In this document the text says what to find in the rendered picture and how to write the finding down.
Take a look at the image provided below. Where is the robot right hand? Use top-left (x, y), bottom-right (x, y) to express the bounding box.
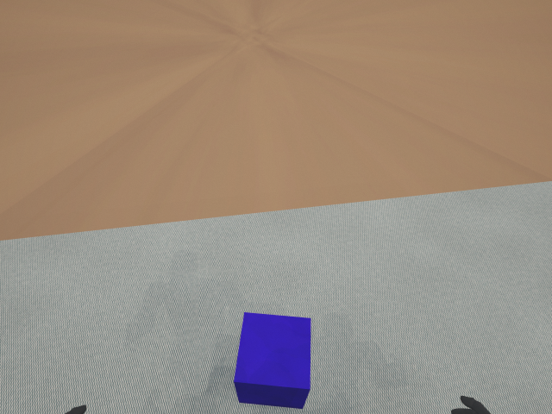
top-left (451, 396), bottom-right (491, 414)

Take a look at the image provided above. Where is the carton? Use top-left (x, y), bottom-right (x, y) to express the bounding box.
top-left (234, 312), bottom-right (311, 409)

